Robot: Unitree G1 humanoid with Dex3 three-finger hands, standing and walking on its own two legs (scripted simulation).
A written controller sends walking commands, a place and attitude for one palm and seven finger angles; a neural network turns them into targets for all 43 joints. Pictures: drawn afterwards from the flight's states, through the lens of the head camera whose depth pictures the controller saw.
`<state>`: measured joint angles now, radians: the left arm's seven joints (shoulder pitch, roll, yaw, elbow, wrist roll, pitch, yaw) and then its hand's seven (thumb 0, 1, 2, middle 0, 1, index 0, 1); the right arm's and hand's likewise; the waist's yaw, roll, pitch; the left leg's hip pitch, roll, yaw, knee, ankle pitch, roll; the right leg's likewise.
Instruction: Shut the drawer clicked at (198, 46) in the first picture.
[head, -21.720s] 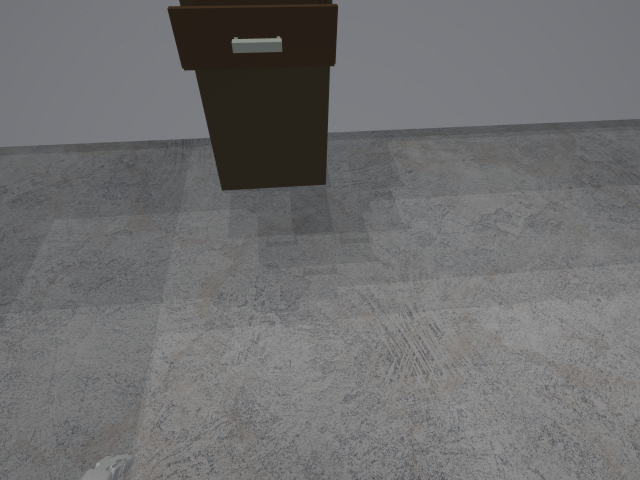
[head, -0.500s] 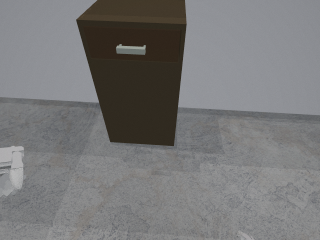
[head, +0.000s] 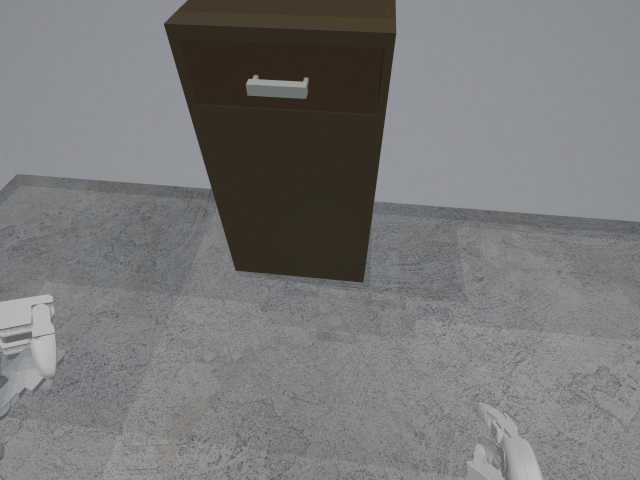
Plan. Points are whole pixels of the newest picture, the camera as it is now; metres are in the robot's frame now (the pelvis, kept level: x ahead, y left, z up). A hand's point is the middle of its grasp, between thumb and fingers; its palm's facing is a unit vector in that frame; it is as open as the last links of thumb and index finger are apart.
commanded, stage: stop stepping back and stand still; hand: left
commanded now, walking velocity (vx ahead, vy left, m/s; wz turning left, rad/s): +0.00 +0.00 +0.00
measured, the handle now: (279, 84) +0.91 +0.16 +0.04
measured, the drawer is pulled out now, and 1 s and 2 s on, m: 0.00 0.00 0.00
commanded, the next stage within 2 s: let the arm hang, fingers relaxed in 0.74 s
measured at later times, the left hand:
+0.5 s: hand (37, 359) +0.19 +0.27 +0.15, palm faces +0.33 -0.82 -0.47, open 3.2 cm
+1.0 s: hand (116, 452) +0.16 +0.27 -0.06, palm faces +0.05 -0.91 -0.42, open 3.1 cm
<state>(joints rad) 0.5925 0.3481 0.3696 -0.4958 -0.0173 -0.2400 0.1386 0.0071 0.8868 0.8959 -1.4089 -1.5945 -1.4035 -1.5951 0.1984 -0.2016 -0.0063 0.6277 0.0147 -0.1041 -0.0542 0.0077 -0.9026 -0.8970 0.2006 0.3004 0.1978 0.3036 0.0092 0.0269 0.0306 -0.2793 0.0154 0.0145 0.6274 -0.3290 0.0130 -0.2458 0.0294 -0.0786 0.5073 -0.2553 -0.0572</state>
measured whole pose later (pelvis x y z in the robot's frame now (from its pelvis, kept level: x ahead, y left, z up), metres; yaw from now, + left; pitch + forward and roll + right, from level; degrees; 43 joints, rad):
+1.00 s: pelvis -0.02 +0.03 -0.01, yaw +0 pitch +0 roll +0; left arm 0.29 0.31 0.09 0.36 0.03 0.01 0.01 0.00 0.90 0.90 -1.32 -1.51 -1.32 -1.52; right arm 0.14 -0.30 -0.02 0.79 -0.01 -0.04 0.01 0.01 -0.90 -0.90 0.20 0.30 0.20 0.30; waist -0.01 0.07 0.01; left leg -0.32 -0.03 0.04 0.59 -0.27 0.05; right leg -0.34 -0.02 -0.06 0.58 -0.25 -0.01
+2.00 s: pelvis +0.01 +0.01 +0.01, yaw -1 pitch -1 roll +0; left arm 0.22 0.16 0.01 1.14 0.01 -0.01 0.03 0.00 0.92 0.90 -0.20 -0.30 -0.20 -0.30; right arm 0.26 -0.16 -0.01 1.15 -0.01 0.00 -0.04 0.00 -0.91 -0.90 0.20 0.30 0.20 0.30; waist -0.01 0.02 0.04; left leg -0.15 0.01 0.03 0.38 -0.22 0.00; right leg -0.17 0.03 -0.06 0.38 -0.19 -0.05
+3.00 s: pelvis +0.02 +0.00 +0.01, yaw -1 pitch -1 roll +0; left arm 0.20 0.19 0.02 1.15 0.01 -0.02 0.02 0.00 0.91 0.90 -0.20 -0.29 -0.20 -0.30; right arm 0.24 -0.20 -0.02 1.15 -0.01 0.00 -0.04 0.00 -0.91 -0.90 0.20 0.30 0.20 0.30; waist -0.01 0.02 0.04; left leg -0.12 0.02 0.04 0.36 -0.22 -0.01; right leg -0.13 0.05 -0.05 0.34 -0.19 -0.06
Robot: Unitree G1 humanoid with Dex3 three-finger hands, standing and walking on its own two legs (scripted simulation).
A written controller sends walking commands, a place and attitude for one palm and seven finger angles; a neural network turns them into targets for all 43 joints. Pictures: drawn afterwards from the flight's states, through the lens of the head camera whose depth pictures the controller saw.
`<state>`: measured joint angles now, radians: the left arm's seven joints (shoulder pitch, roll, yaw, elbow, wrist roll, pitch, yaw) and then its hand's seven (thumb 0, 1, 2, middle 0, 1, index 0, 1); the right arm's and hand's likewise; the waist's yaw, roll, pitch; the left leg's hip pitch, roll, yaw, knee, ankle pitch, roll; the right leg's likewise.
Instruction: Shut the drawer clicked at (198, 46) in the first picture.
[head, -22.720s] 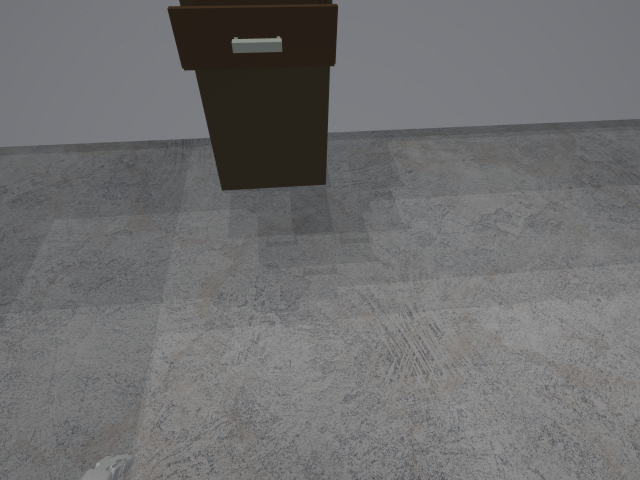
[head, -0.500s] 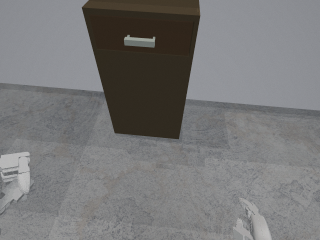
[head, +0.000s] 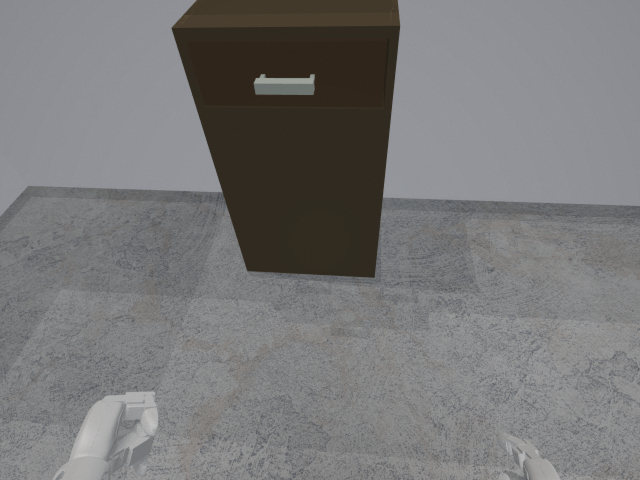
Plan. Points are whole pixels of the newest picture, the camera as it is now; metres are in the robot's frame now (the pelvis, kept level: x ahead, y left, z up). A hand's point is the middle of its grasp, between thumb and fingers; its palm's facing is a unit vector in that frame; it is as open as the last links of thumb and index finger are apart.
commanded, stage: let the arm hang, fingers relaxed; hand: left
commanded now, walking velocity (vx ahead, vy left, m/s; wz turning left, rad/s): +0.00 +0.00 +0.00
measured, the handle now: (286, 82) +0.94 +0.12 +0.04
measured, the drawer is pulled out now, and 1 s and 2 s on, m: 0.00 0.00 0.00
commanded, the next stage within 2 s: look to check the result in 0.94 s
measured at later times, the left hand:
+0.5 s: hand out of the picture +0.00 +0.20 -0.15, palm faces +0.01 -0.96 -0.28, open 6.2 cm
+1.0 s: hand out of the picture +0.05 +0.15 -0.16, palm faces +0.00 -0.98 -0.21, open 7.3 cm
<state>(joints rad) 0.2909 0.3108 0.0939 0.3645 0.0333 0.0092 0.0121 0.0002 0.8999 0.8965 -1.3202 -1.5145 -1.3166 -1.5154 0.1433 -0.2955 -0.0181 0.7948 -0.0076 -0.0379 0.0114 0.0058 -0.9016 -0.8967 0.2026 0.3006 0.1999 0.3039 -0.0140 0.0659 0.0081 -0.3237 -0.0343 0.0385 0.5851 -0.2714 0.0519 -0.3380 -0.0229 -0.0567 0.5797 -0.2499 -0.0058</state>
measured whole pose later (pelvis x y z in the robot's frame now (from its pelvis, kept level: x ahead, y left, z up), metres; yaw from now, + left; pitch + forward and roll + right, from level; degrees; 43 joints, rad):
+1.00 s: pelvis +0.03 -0.03 +0.02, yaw -1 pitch -1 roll +0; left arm 0.22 0.16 0.01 1.14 0.01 -0.01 0.03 0.00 0.92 0.90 -0.20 -0.30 -0.20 -0.30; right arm 0.26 -0.16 -0.01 1.15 -0.01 0.00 -0.04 0.00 -0.91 -0.90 0.20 0.30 0.20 0.30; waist -0.01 0.02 0.04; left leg -0.15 0.01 0.03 0.38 -0.22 0.00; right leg -0.17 0.03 -0.06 0.38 -0.19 -0.05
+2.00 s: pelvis +0.04 -0.04 +0.02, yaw -1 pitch -1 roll +0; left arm 0.20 0.19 0.02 1.15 0.01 -0.02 0.02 0.00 0.91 0.90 -0.20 -0.29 -0.20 -0.30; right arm 0.24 -0.20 -0.02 1.15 -0.01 0.00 -0.04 0.00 -0.91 -0.90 0.20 0.30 0.20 0.30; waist -0.01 0.02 0.04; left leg -0.12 0.02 0.04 0.36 -0.22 -0.01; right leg -0.13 0.05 -0.05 0.34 -0.19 -0.06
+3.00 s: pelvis +0.04 -0.03 +0.02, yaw -1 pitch -1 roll +0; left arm 0.16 0.25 0.02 1.14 0.01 -0.02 0.01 0.00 0.90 0.90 -0.20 -0.30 -0.20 -0.30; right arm 0.18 -0.25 -0.01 1.15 -0.01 -0.01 -0.03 0.00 -0.90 -0.90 0.20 0.30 0.20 0.30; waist -0.01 0.01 0.04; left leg -0.10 0.01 0.03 0.32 -0.20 -0.01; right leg -0.12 0.04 -0.06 0.31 -0.18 -0.05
